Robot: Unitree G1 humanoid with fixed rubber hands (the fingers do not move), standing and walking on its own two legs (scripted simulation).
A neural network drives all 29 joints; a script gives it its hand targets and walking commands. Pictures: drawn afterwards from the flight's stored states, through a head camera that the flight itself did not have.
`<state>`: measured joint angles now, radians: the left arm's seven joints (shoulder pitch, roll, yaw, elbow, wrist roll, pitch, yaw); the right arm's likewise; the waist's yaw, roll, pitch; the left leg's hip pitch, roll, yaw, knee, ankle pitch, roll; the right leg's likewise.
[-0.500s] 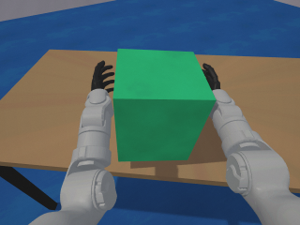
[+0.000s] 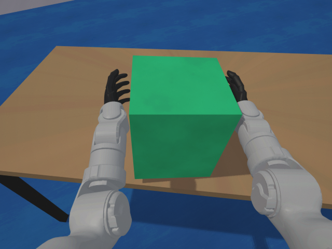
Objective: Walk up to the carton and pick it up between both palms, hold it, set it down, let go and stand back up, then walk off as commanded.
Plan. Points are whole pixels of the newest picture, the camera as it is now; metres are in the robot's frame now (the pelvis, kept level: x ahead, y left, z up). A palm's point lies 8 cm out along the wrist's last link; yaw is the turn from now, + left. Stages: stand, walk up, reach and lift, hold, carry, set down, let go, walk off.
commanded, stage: set down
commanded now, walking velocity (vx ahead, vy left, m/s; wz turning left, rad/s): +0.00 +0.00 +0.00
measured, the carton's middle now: (174, 120) +0.42 +0.02 +0.09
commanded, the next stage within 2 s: none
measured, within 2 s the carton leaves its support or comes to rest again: rests again in 0.24 s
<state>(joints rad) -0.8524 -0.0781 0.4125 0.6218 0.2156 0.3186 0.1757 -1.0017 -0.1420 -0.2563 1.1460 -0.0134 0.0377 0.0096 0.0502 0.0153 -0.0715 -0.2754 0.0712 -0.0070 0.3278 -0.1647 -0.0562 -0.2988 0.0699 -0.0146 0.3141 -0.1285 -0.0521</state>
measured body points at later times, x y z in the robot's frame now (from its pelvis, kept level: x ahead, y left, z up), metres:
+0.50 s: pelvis +0.00 +0.00 +0.00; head +0.03 +0.00 +0.45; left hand +0.43 +0.17 +0.14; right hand +0.47 -0.14 +0.13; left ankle -0.01 +0.16 -0.75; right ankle +0.01 -0.08 -0.75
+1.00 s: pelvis +0.00 +0.01 +0.00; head +0.03 +0.00 +0.45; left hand +0.42 +0.17 +0.13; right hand +0.47 -0.13 +0.12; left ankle -0.01 +0.16 -0.75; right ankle +0.01 -0.08 -0.75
